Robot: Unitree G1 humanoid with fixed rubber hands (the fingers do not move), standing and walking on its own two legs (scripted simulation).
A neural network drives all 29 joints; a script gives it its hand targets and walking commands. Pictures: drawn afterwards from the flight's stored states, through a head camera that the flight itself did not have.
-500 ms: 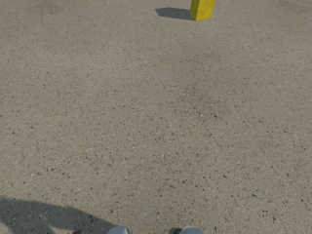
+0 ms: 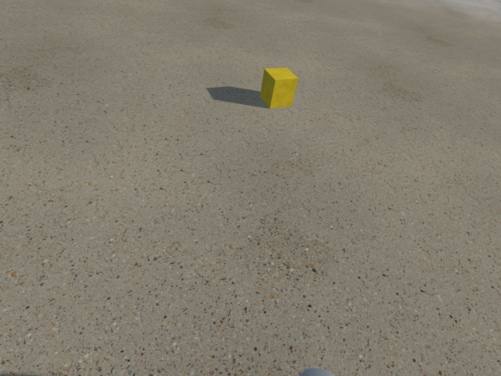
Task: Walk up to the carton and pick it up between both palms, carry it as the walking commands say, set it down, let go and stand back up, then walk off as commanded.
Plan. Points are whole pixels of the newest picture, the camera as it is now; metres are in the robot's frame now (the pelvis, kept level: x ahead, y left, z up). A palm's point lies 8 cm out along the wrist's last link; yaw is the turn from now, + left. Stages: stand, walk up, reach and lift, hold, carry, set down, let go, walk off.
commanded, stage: walk up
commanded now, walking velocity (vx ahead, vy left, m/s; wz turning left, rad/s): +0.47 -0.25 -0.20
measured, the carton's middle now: (278, 87) +2.40 -0.28 -0.66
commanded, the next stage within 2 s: none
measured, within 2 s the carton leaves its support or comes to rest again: neither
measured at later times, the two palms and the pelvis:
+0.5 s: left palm (197, 304) +0.30 +0.11 -0.13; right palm (425, 329) +0.29 -0.38 -0.15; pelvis +0.25 -0.14 -0.01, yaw -2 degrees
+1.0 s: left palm (195, 246) +0.46 +0.14 -0.17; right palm (357, 202) +0.66 -0.33 -0.16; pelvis +0.54 -0.10 -0.04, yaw -5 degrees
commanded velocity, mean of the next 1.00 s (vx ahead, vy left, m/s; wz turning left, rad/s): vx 0.50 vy -0.01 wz -0.06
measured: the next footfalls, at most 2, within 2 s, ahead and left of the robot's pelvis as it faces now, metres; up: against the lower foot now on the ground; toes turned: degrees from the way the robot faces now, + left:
right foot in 0.26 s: +0.29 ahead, -0.22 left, +0.00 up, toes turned -12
left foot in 0.90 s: +0.67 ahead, +0.00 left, +0.00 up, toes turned +6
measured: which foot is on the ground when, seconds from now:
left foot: down 0.00-0.28, up 0.30-0.88, down 0.90-1.00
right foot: up 0.00-0.24, down 0.26-0.90, up 0.92-1.00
